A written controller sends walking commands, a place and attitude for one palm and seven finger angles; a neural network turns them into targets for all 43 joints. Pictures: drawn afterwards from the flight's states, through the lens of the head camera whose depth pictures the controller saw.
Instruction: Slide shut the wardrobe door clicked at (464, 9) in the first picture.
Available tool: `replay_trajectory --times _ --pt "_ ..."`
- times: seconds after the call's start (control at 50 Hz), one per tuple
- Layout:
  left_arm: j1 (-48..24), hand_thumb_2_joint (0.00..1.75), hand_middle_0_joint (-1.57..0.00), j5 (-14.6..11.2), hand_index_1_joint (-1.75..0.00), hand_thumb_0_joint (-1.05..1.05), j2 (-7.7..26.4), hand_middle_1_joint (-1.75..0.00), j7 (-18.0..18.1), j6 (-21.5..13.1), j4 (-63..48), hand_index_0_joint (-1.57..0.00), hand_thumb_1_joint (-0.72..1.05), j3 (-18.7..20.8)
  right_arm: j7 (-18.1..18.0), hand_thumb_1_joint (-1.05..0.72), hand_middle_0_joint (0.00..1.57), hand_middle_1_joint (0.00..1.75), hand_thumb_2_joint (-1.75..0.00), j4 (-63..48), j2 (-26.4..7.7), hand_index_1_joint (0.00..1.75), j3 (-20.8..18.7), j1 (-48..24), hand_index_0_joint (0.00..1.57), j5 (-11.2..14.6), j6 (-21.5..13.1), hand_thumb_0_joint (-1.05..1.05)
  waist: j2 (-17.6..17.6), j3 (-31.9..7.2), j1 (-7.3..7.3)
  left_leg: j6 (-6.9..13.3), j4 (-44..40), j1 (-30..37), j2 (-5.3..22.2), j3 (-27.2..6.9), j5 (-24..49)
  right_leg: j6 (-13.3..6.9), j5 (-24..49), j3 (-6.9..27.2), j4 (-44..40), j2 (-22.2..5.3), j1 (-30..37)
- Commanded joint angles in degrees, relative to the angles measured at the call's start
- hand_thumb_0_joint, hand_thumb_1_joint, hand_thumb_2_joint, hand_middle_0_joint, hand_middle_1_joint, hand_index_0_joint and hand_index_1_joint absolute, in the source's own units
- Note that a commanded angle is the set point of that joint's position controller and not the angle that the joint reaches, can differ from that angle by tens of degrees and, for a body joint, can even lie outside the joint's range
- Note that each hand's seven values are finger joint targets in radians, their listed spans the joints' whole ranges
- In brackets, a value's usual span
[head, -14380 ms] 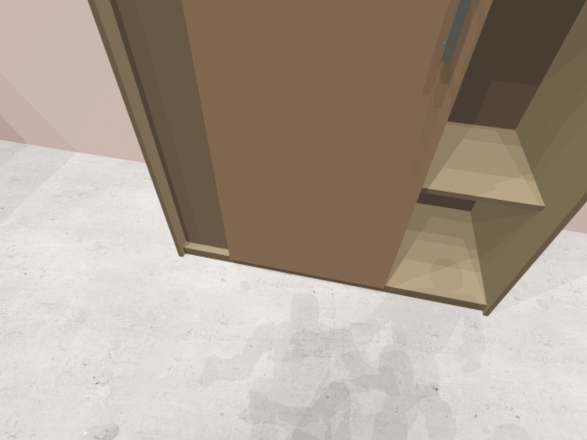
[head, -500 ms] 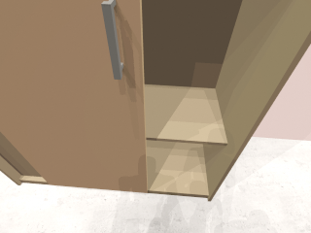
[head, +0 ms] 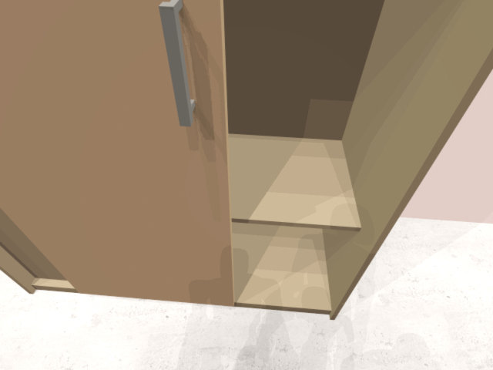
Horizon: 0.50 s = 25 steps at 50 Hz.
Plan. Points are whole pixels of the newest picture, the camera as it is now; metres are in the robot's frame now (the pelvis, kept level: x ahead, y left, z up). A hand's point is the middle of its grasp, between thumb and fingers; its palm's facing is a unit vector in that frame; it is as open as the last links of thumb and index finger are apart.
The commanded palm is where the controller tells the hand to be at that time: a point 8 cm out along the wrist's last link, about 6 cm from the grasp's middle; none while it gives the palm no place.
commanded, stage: look again from close up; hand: left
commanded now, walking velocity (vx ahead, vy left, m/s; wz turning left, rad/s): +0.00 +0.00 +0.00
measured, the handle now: (181, 66) +0.47 +0.14 +0.27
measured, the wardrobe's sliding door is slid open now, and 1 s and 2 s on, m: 0.39 0.39 0.39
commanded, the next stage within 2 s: raise the hand with hooked fingers in 1.86 s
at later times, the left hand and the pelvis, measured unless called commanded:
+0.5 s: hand out of the picture -0.04 +0.15 -0.18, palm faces +0.09 -0.99 -0.14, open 7.4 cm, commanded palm none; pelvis +0.00 +0.00 +0.00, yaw +0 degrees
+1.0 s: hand out of the picture -0.04 +0.15 -0.18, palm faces +0.09 -0.99 -0.15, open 7.4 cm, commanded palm none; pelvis +0.01 +0.00 +0.00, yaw +0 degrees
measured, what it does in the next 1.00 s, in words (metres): stands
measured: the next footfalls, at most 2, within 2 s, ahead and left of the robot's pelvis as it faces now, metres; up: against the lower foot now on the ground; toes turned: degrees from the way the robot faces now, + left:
none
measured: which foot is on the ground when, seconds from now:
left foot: down 0.00-1.00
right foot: down 0.00-1.00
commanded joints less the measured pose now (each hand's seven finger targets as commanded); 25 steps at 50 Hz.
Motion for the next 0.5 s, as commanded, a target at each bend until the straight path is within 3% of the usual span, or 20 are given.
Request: replay_trajectory --times 0.0,0.18,0.22,0.48 --pt "5.88 0.90 -0.20 -0.12 -0.30 0.00 4.74 -0.30 0.32 -0.63 -0.94 -0.20 0.90 0.52 -0.20 -0.90 0.20 0.30 -0.90 -0.88 -4.29 0.30 -0.88 4.73 0.20 -0.16 -0.78 0.00 -0.39 7.16 -0.09 2.05 -4.87 -4.13 3.64 -3.53 3.85 -1.42 0.12 6.56 -7.54 -5.31 -2.70" --pt "6.07 0.90 -0.20 -0.17 -0.30 0.00 4.61 -0.30 0.32 -0.78 -0.87 -0.20 0.90 0.60 -0.29 -0.90 0.20 0.30 -0.90 -0.77 -4.26 0.30 -0.82 5.06 0.20 -0.22 -1.02 0.00 -0.42 5.40 -0.23 2.01 -4.56 -3.26 3.78 -3.59 6.31 -1.58 2.97 6.38 -6.76 -5.47 -1.55" --pt "6.02 0.90 -0.20 -0.13 -0.30 0.00 4.64 -0.30 0.34 -0.65 -0.92 -0.20 0.90 0.56 -0.24 -0.90 0.20 0.30 -0.90 -0.73 -4.14 0.30 -0.84 4.85 0.20 -0.21 -0.88 0.00 0.04 6.93 -0.11 1.91 -4.77 -4.45 3.50 -3.57 4.88 -1.48 1.09 6.32 -7.26 -5.49 -2.03" --pt "6.39 0.90 -0.20 -0.12 -0.30 0.00 4.27 -0.30 0.30 -0.73 -0.56 -0.20 0.90 0.55 -0.35 -0.90 0.20 0.30 -0.90 -0.91 -4.24 0.30 -0.90 4.73 0.20 -0.23 -0.98 0.00 -0.46 6.16 -0.14 2.04 -4.49 -3.37 3.66 -3.87 6.42 -1.41 2.94 6.00 -6.81 -5.45 -1.91"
